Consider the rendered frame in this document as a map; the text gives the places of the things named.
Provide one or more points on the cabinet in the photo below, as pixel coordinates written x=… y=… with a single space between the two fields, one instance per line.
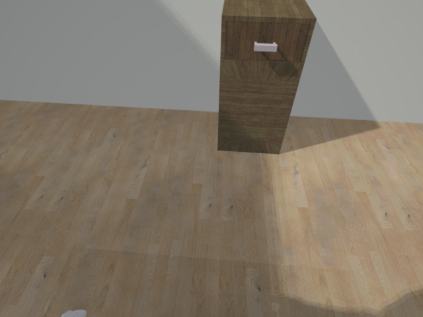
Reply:
x=256 y=97

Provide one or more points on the handle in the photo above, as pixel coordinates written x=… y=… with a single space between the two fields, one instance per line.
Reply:
x=265 y=47

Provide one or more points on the drawer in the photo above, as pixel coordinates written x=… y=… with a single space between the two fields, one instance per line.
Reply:
x=241 y=35

